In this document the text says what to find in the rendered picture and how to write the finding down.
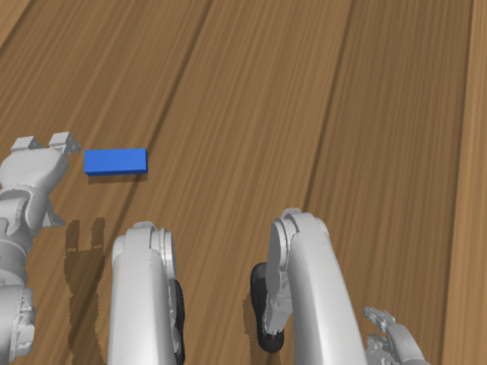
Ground right robot hand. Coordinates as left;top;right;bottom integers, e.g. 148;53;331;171
362;307;425;365

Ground small box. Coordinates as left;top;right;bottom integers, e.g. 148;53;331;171
84;148;148;176

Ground left robot arm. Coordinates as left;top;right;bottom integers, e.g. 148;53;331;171
0;185;49;365

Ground left robot hand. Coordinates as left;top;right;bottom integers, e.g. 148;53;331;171
0;132;81;227

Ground right robot foot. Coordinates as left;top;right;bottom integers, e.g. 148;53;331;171
250;262;284;353

